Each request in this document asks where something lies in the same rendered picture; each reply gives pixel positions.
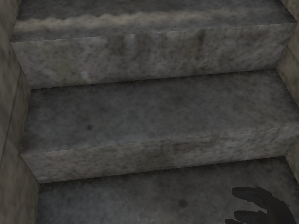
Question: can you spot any robot right hand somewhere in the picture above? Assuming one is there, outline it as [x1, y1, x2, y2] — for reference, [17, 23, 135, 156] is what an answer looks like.
[225, 186, 297, 224]

